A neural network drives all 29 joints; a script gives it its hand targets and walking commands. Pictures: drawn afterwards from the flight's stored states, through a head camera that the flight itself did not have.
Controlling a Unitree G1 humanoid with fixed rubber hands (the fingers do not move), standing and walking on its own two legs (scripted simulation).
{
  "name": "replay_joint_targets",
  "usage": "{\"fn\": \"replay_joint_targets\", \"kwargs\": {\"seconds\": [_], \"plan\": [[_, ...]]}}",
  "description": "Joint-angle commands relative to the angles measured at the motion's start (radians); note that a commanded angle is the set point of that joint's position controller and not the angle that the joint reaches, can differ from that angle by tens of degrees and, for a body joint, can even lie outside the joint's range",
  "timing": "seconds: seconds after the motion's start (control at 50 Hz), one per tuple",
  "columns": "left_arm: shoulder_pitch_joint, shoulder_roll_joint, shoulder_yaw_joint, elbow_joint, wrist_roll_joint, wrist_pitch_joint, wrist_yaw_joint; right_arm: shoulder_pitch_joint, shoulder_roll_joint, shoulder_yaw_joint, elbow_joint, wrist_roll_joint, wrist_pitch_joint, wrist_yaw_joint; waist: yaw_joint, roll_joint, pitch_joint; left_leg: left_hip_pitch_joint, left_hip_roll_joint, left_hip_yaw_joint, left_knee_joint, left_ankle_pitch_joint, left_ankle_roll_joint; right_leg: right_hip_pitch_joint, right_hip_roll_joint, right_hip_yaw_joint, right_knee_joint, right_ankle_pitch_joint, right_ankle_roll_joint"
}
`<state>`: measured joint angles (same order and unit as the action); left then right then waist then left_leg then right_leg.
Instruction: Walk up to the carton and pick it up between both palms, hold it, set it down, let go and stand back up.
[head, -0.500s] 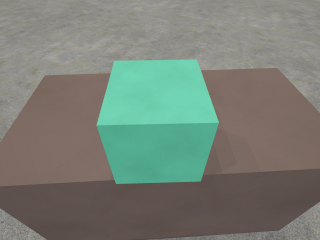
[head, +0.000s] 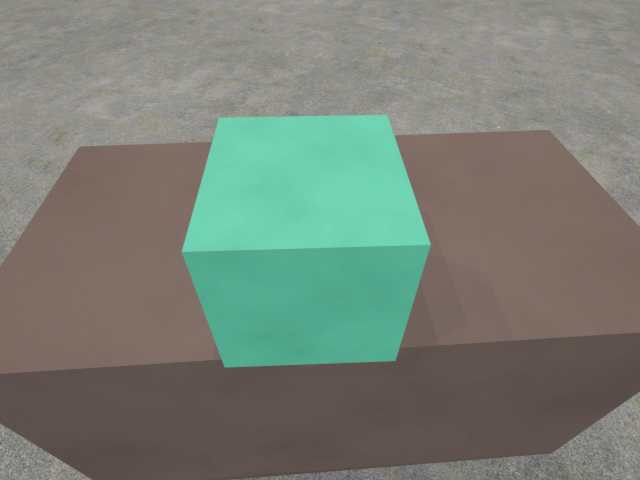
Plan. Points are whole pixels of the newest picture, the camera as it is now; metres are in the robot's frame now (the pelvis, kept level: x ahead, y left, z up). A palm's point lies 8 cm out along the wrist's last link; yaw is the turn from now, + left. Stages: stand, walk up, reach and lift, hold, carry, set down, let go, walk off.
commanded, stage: stand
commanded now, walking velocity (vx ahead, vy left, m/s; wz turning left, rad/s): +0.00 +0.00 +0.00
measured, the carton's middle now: (307, 239) +0.45 +0.01 +0.05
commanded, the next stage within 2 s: none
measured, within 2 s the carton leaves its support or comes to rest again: neither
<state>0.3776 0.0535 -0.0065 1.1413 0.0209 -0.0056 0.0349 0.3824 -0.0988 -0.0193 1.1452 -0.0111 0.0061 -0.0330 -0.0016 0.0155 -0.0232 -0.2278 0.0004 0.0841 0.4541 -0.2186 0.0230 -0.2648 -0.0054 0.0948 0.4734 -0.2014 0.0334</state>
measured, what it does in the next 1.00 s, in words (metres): stands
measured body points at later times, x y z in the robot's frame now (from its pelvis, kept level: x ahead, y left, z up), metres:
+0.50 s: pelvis +0.01 +0.00 +0.00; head +0.01 -0.01 +0.45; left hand -0.02 +0.19 -0.16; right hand -0.02 -0.20 -0.17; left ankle +0.02 +0.10 -0.74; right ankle +0.03 -0.14 -0.74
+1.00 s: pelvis +0.02 +0.00 +0.00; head +0.03 +0.00 +0.45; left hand -0.01 +0.20 -0.16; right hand -0.02 -0.19 -0.16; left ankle +0.02 +0.10 -0.74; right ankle +0.03 -0.14 -0.74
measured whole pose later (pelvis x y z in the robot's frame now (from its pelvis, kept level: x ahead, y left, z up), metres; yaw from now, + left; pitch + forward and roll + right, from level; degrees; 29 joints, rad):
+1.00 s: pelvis +0.02 +0.00 +0.00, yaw +0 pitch -1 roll +0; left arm 0.33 0.08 0.01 1.15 0.01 0.00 0.04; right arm 0.35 -0.08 -0.02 1.15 -0.01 -0.01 -0.03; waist -0.01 0.00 0.03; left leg -0.17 -0.01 0.08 0.43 -0.24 0.03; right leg -0.20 -0.01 0.09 0.45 -0.23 0.04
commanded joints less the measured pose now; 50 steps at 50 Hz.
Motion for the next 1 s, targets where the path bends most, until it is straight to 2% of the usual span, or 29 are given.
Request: {"fn": "replay_joint_targets", "kwargs": {"seconds": [0.0, 0.02, 0.04, 0.1, 0.12, 0.22, 0.24, 0.28, 0.32, 0.34, 0.38, 0.4, 0.46, 0.48, 0.56, 0.62, 0.64, 0.66, 0.68, 0.7, 0.76, 0.8, 0.82, 0.86, 0.88, 0.9, 0.92, 0.96, 0.98], "plan": [[0.102, 0.102, 0.016, -0.014, -0.002, -0.006, 0.004, 0.107, -0.111, -0.024, -0.013, -0.010, -0.001, 0.002, 0.006, -0.022, 0.141, -0.041, 0.093, -0.131, -0.155, -0.189, 0.019, -0.084, -0.033, 0.035, -0.123, -0.073, -0.038], [0.113, 0.067, 0.006, -0.017, -0.007, -0.012, 0.007, 0.134, -0.096, -0.022, -0.009, 0.003, -0.004, -0.001, -0.001, -0.005, 0.148, -0.067, 0.088, -0.122, -0.159, -0.163, 0.017, -0.062, -0.041, 0.040, -0.106, -0.028, -0.038], [0.098, 0.064, 0.016, -0.010, 0.001, -0.009, 0.005, 0.103, -0.064, -0.014, -0.010, -0.002, -0.005, -0.002, 0.002, -0.056, 0.131, -0.051, 0.094, -0.125, -0.151, -0.136, 0.016, -0.062, -0.030, 0.025, -0.093, -0.034, -0.032], [0.087, 0.115, 0.026, -0.013, -0.004, -0.003, 0.011, 0.108, -0.049, -0.009, -0.004, -0.003, -0.018, -0.002, -0.005, -0.061, 0.145, -0.024, 0.097, -0.119, -0.146, -0.142, 0.025, -0.093, -0.049, 0.046, -0.132, -0.028, -0.038], [0.094, 0.068, 0.019, -0.017, -0.013, -0.007, 0.010, 0.104, -0.038, -0.003, -0.004, 0.001, -0.022, 0.004, 0.005, -0.021, 0.153, -0.029, 0.086, -0.106, -0.128, -0.084, 0.017, -0.083, -0.049, 0.053, -0.120, -0.025, -0.049], [0.050, 0.080, 0.024, -0.025, -0.003, -0.004, 0.010, 0.108, -0.042, -0.005, -0.012, -0.003, -0.019, -0.010, -0.015, -0.011, 0.150, -0.060, 0.096, -0.131, -0.165, -0.141, 0.025, -0.058, -0.041, 0.037, -0.111, -0.006, -0.045], [0.094, 0.085, 0.029, -0.020, -0.013, -0.001, 0.009, 0.103, -0.092, -0.010, -0.007, -0.005, -0.022, -0.007, 0.019, -0.035, 0.149, -0.079, 0.113, -0.153, -0.189, -0.169, 0.031, -0.032, -0.040, 0.025, -0.108, 0.010, -0.043], [0.078, 0.106, 0.031, -0.028, -0.005, -0.003, 0.007, 0.093, -0.103, -0.017, -0.005, -0.006, -0.016, -0.007, 0.011, 0.032, 0.152, -0.063, 0.112, -0.154, -0.193, -0.174, 0.025, -0.055, -0.038, 0.016, -0.089, -0.007, -0.041], [0.104, 0.053, 0.018, -0.004, 0.001, -0.003, 0.006, 0.077, -0.094, -0.023, -0.028, -0.007, -0.017, -0.003, 0.006, -0.030, 0.120, -0.039, 0.105, -0.143, -0.167, -0.131, 0.028, -0.015, -0.036, 0.011, -0.080, 0.019, -0.043], [0.080, 0.090, 0.025, -0.020, 0.001, -0.005, 0.003, 0.058, -0.053, -0.009, -0.019, -0.005, -0.015, -0.007, 0.019, -0.023, 0.165, -0.042, 0.104, -0.137, -0.159, -0.108, 0.029, -0.051, -0.041, 0.019, -0.113, 0.034, -0.047], [0.084, 0.064, 0.013, -0.003, -0.005, -0.009, 0.011, 0.118, -0.098, -0.028, -0.012, -0.004, -0.015, -0.007, -0.012, -0.069, 0.106, -0.002, 0.086, -0.102, -0.133, -0.096, 0.019, -0.031, -0.055, 0.030, -0.120, -0.008, -0.037], [0.057, 0.080, 0.022, -0.022, -0.002, -0.015, 0.008, 0.072, -0.062, -0.016, -0.015, 0.002, -0.016, -0.007, 0.001, -0.044, 0.133, 0.001, 0.087, -0.107, -0.133, -0.050, 0.016, -0.061, -0.052, 0.030, -0.102, 0.006, -0.040], [0.063, 0.080, 0.021, -0.015, -0.003, -0.014, 0.007, 0.090, -0.061, -0.018, -0.009, 0.000, -0.027, -0.003, -0.018, -0.033, 0.086, 0.037, 0.103, -0.127, -0.131, -0.059, 0.030, -0.041, -0.042, 0.008, -0.097, 0.052, -0.034], [0.072, 0.087, 0.023, -0.006, -0.005, -0.011, 0.009, 0.089, -0.064, -0.016, -0.011, -0.003, -0.024, 0.003, -0.016, -0.070, 0.136, 0.034, 0.103, -0.118, -0.127, -0.037, 0.027, -0.073, -0.047, 0.018, -0.101, 0.036, -0.036], [0.033, 0.119, 0.037, -0.036, 0.002, -0.011, 0.011, 0.063, -0.065, -0.020, -0.009, -0.004, -0.015, -0.008, -0.012, 0.018, 0.139, 0.003, 0.092, -0.103, -0.131, -0.071, 0.019, -0.060, -0.052, 0.030, -0.109, 0.035, -0.046], [0.052, 0.093, 0.030, -0.022, -0.006, -0.006, 0.015, 0.116, -0.061, -0.020, 0.006, 0.008, -0.016, -0.009, -0.025, -0.057, 0.174, 0.014, 0.078, -0.091, -0.117, -0.012, 0.012, -0.060, -0.046, 0.045, -0.124, 0.037, -0.040], [0.061, 0.056, 0.024, -0.020, -0.007, -0.010, 0.013, 0.070, -0.049, -0.016, 0.002, -0.002, -0.013, -0.008, -0.009, -0.044, 0.124, 0.010, 0.101, -0.115, -0.128, -0.077, 0.023, -0.036, -0.042, 0.024, -0.123, 0.029, -0.037], [0.087, 0.081, 0.025, -0.006, -0.008, -0.013, 0.010, 0.074, -0.067, -0.018, -0.004, -0.001, -0.018, -0.009, 0.007, -0.059, 0.113, 0.043, 0.089, -0.103, -0.117, -0.028, 0.013, -0.039, -0.050, 0.029, -0.110, 0.017, -0.041], [0.027, 0.067, 0.021, -0.020, -0.003, -0.011, 0.008, 0.070, -0.062, -0.023, -0.012, 0.006, -0.021, -0.004, -0.023, -0.032, 0.146, 0.018, 0.086, -0.101, -0.112, -0.012, 0.014, -0.038, -0.054, 0.035, -0.114, 0.054, -0.044], [0.042, 0.112, 0.033, -0.020, -0.009, -0.011, 0.010, 0.066, -0.040, -0.012, -0.006, -0.004, -0.018, -0.002, -0.003, 0.013, 0.142, -0.010, 0.076, -0.096, -0.125, -0.006, 0.010, 0.008, -0.057, 0.039, -0.111, 0.074, -0.042], [0.020, 0.068, 0.023, -0.025, -0.006, -0.006, 0.007, 0.067, -0.061, -0.016, -0.002, -0.003, -0.020, -0.017, -0.003, -0.027, 0.140, 0.016, 0.094, -0.105, -0.138, -0.017, 0.016, -0.008, -0.056, 0.018, -0.117, 0.086, -0.041], [0.025, 0.072, 0.029, -0.028, -0.005, -0.006, 0.011, 0.044, -0.084, -0.018, -0.008, -0.007, -0.020, -0.014, 0.009, 0.003, 0.136, -0.020, 0.105, -0.118, -0.159, -0.051, 0.024, 0.026, -0.054, 0.020, -0.107, 0.095, -0.049], [-0.005, 0.046, 0.022, -0.039, -0.004, -0.005, 0.005, 0.071, -0.059, -0.013, 0.001, -0.002, -0.019, -0.011, -0.007, -0.036, 0.144, 0.001, 0.095, -0.123, -0.151, -0.041, 0.017, 0.004, -0.052, 0.007, -0.093, 0.090, -0.040], [0.043, 0.091, 0.029, -0.010, -0.007, -0.005, 0.010, 0.092, -0.078, -0.016, 0.007, 0.000, -0.019, -0.002, -0.012, -0.044, 0.124, 0.030, 0.090, -0.103, -0.149, 0.005, 0.012, 0.012, -0.056, 0.010, -0.090, 0.087, -0.033], [0.045, 0.117, 0.039, -0.015, -0.013, 0.000, 0.011, 0.074, -0.048, -0.007, 0.001, -0.006, -0.027, -0.005, 0.008, -0.064, 0.134, 0.041, 0.097, -0.113, -0.147, 0.005, 0.012, -0.030, -0.045, 0.006, -0.107, 0.064, -0.035], [0.058, 0.102, 0.033, 0.000, -0.006, -0.002, 0.017, 0.053, -0.092, -0.024, -0.001, -0.005, -0.025, -0.006, -0.001, -0.008, 0.138, 0.058, 0.093, -0.109, -0.146, -0.030, 0.015, -0.023, -0.044, 0.018, -0.116, 0.052, -0.033], [0.059, 0.071, 0.026, -0.006, -0.006, -0.007, 0.008, 0.064, -0.066, -0.017, -0.002, -0.005, -0.022, -0.007, 0.000, -0.033, 0.094, 0.068, 0.097, -0.108, -0.141, -0.001, 0.017, 0.001, -0.047, 0.001, -0.090, 0.085, -0.021], [0.060, 0.044, 0.016, 0.009, -0.013, 0.000, 0.016, 0.083, -0.059, -0.018, 0.000, 0.001, -0.020, -0.009, -0.016, -0.002, 0.165, 0.009, 0.103, -0.124, -0.155, -0.030, 0.021, 0.016, -0.050, 0.014, -0.103, 0.096, -0.025], [0.049, 0.093, 0.029, -0.005, -0.010, 0.000, 0.015, 0.045, -0.062, -0.014, 0.004, 0.003, -0.021, -0.014, 0.012, -0.017, 0.134, 0.011, 0.105, -0.124, -0.162, -0.001, 0.023, 0.037, -0.060, 0.002, -0.103, 0.110, -0.027]]}}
